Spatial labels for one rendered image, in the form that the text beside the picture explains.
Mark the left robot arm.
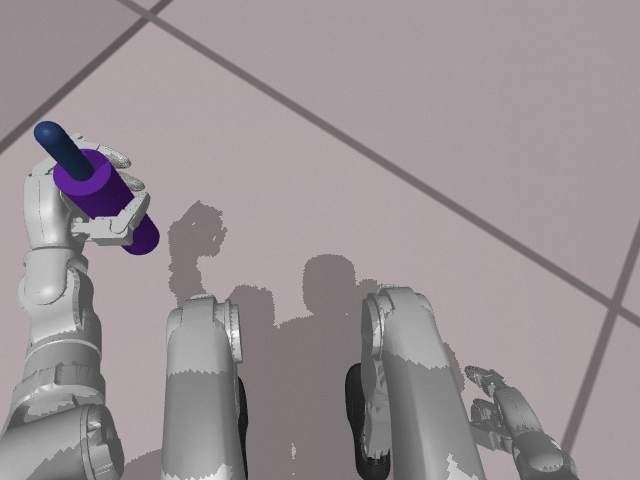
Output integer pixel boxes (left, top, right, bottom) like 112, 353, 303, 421
0, 246, 124, 480

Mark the right robot foot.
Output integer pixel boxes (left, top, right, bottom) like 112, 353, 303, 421
345, 363, 391, 480

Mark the right robot arm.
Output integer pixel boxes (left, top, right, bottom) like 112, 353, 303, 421
511, 431, 579, 480

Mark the bottle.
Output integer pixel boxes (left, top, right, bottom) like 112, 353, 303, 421
34, 121, 160, 255

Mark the left robot hand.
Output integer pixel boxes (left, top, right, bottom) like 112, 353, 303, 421
23, 133, 151, 253

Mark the right robot hand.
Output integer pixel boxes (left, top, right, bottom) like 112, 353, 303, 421
465, 366, 545, 454

